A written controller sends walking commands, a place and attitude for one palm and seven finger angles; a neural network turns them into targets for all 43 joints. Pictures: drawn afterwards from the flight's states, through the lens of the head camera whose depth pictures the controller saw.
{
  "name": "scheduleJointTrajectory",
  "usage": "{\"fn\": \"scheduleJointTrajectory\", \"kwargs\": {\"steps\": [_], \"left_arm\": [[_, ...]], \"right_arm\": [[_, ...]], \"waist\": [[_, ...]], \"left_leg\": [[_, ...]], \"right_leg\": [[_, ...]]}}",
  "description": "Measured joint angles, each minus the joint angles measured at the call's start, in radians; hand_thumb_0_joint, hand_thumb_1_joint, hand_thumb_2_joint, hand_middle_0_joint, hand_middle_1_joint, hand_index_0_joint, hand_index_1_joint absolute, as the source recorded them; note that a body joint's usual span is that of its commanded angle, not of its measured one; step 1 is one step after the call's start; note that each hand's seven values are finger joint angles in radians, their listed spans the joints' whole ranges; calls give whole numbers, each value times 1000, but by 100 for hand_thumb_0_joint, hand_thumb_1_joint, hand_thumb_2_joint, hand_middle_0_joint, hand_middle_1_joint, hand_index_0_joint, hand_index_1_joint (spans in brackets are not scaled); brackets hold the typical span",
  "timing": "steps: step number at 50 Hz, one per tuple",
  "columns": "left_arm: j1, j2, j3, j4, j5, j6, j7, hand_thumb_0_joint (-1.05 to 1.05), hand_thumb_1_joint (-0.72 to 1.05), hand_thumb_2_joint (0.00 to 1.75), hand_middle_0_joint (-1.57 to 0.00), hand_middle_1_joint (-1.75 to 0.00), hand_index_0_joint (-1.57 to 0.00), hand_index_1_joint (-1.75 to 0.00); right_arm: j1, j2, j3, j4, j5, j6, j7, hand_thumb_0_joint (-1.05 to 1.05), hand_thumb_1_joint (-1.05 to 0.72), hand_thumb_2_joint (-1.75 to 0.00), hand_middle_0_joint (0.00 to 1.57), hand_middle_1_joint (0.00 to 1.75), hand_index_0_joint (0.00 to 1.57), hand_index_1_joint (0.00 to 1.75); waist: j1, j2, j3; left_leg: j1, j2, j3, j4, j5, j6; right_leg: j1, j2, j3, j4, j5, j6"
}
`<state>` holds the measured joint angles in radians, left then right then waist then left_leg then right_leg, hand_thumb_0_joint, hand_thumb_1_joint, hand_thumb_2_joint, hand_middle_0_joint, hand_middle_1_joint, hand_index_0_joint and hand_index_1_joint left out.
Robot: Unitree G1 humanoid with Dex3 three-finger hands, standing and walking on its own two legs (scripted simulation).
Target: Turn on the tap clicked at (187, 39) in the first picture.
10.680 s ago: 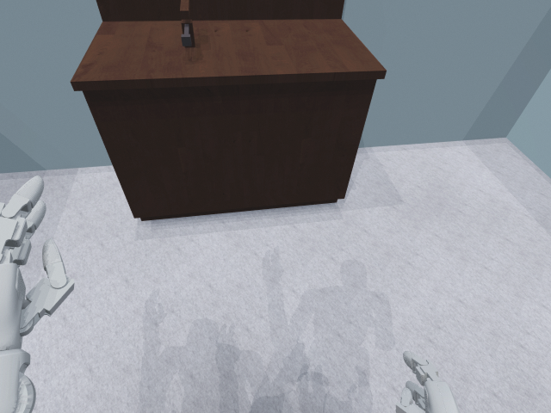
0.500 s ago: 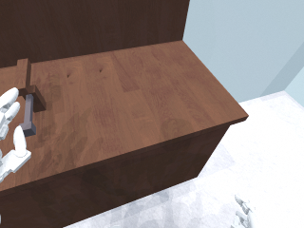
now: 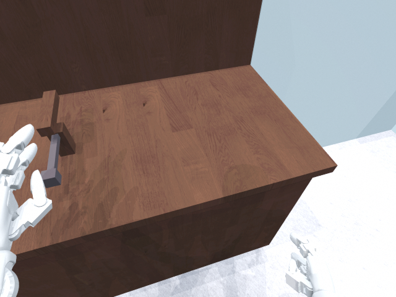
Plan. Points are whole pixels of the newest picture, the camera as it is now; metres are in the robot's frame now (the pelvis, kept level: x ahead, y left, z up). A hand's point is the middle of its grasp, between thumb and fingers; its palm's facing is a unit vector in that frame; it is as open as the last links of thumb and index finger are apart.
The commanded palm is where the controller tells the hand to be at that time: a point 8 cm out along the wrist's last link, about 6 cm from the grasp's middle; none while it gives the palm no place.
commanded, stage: come to a stop and stand still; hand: left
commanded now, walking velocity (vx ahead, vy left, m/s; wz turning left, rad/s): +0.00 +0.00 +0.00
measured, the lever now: (51, 178) +0.32 +0.33 +0.06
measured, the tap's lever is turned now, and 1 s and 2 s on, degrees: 0 0 0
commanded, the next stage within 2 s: look again from close up in 0.80 s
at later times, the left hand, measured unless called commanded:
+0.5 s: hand (1, 181) +0.24 +0.33 +0.16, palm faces +0.38 -0.84 -0.38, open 7.5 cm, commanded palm +0.17 +0.35 +0.18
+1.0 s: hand out of the picture +0.22 +0.31 +0.17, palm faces +0.38 -0.85 -0.36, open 7.5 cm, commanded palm +0.16 +0.35 +0.18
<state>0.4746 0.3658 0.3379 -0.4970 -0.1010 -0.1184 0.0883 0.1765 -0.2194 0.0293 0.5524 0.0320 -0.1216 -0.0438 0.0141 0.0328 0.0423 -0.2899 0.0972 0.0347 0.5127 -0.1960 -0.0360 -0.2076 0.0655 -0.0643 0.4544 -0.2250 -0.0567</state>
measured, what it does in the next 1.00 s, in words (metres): shifts its weight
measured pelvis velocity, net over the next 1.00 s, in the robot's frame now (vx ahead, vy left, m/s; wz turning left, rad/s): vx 0.00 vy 0.07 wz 0.01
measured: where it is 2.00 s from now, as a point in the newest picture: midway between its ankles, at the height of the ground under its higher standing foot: outside the picture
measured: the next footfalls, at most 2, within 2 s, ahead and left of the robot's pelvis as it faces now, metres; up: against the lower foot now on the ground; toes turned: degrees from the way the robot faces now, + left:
none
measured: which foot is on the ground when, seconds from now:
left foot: down 0.00-1.00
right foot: down 0.00-1.00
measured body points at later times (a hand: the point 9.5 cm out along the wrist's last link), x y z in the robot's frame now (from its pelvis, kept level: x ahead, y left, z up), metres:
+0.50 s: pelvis +0.02 +0.07 +0.00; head +0.06 +0.11 +0.45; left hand +0.22 +0.37 +0.18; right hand +0.20 -0.16 -0.07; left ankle +0.05 +0.15 -0.74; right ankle +0.01 -0.08 -0.74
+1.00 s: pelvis +0.00 +0.07 +0.01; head +0.02 +0.09 +0.45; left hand +0.19 +0.36 +0.19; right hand +0.19 -0.15 -0.06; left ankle +0.05 +0.15 -0.74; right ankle +0.01 -0.08 -0.74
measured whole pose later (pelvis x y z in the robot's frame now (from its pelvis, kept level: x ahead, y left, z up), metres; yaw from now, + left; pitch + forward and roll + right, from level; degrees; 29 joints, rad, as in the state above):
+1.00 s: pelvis +0.00 +0.07 +0.01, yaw +1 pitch -1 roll -2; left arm 0.44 0.36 0.35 -0.50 -0.04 -0.18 0.11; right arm 0.19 -0.20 0.05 0.55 0.00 -0.11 -0.02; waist 0.02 -0.02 0.06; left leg -0.26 0.00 0.07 0.45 -0.17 0.05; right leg -0.16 -0.03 -0.03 0.37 -0.18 0.04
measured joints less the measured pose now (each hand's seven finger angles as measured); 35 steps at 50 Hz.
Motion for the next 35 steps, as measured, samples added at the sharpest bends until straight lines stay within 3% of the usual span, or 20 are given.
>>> {"fn": "scheduleJointTrajectory", "kwargs": {"steps": [1,3,5,7,10,16,24,35], "left_arm": [[-2,-3,-2,5,1,2,2,2,89,90,-21,-30,-21,-30],[-114,86,-17,46,16,-22,-9,2,88,90,-21,-30,-21,-30],[-218,147,39,100,32,-58,-13,2,88,90,-22,-30,-21,-30],[-259,170,101,130,25,-79,-4,2,88,90,-22,-30,-21,-30],[-206,131,123,110,6,-95,14,2,89,90,-21,-30,-21,-30],[-26,44,22,46,10,-129,5,2,89,90,-21,-30,-21,-30],[-59,79,55,21,22,-110,24,2,88,90,-21,-30,-21,-30],[-63,29,38,-23,56,-103,16,2,89,90,-21,-30,-21,-30]], "right_arm": [[0,-3,-1,0,1,1,-1,2,-90,-90,20,30,21,30],[40,-23,25,-42,28,3,-43,2,-91,-90,20,30,20,30],[37,-19,29,-28,5,-11,-26,2,-91,-90,20,30,20,30],[27,-16,27,-10,-9,-20,6,2,-90,-90,20,30,21,30],[40,-21,11,-4,-13,-37,46,2,-90,-90,20,30,21,30],[72,-29,-17,28,-22,-57,55,2,-90,-90,20,30,21,30],[37,-4,-13,52,-28,-48,55,2,-90,-90,20,30,21,30],[-38,49,25,-2,-39,-18,53,2,-90,-90,20,30,21,30]], "waist": [[2,1,1],[29,-1,23],[50,-15,29],[46,-23,21],[22,-28,4],[-6,-61,2],[5,-99,42],[22,-70,38]], "left_leg": [[3,-2,0,-3,0,2],[2,-13,-20,0,3,6],[-15,-14,-17,11,1,6],[-34,-13,-8,26,-12,13],[-36,-24,12,29,-23,22],[-5,-68,37,-3,-31,56],[-8,-107,25,-7,-26,87],[7,-112,42,-27,-8,103]], "right_leg": [[4,-2,0,-5,1,3],[16,-11,-20,-9,-1,10],[-5,-13,-17,8,-6,8],[-28,-12,-5,17,-7,9],[-36,-24,15,23,-14,24],[-15,-69,36,11,-28,65],[-3,-106,21,-3,-24,92],[15,-111,37,-42,10,100]]}}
